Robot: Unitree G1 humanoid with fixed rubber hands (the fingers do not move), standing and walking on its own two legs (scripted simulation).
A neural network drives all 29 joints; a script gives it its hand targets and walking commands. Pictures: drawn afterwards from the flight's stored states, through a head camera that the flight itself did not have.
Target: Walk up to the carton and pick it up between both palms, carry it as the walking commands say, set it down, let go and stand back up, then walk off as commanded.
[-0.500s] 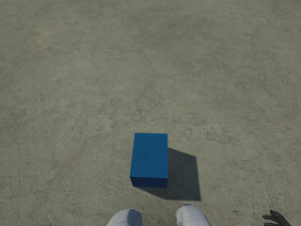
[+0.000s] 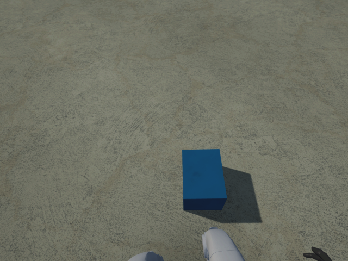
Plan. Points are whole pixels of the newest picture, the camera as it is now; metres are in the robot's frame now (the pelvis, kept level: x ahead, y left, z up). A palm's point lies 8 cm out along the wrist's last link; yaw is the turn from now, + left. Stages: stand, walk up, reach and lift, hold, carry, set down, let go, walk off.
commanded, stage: walk up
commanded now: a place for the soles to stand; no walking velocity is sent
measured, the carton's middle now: (201, 179) +0.58 -0.13 -0.63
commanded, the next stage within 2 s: none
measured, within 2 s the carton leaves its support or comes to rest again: neither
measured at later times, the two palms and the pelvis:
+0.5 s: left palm out of the picture +0.06 +0.43 -0.07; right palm out of the picture +0.11 -0.26 -0.08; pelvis +0.01 +0.07 +0.00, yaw -1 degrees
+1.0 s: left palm out of the picture +0.13 +0.37 -0.07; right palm out of the picture +0.11 -0.31 -0.09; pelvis +0.02 +0.02 +0.00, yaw -3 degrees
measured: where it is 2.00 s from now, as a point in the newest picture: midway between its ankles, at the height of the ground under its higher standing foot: outside the picture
